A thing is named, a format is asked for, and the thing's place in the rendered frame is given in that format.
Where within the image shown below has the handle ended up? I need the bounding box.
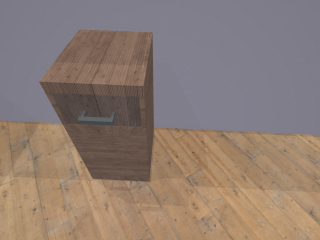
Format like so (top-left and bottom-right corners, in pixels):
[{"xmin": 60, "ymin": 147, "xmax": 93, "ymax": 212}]
[{"xmin": 77, "ymin": 110, "xmax": 116, "ymax": 126}]

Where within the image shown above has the cabinet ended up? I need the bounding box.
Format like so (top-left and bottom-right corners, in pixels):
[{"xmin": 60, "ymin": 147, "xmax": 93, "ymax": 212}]
[{"xmin": 39, "ymin": 29, "xmax": 154, "ymax": 182}]

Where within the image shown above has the drawer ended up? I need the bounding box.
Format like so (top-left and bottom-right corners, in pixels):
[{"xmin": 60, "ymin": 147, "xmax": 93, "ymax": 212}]
[{"xmin": 52, "ymin": 92, "xmax": 142, "ymax": 127}]

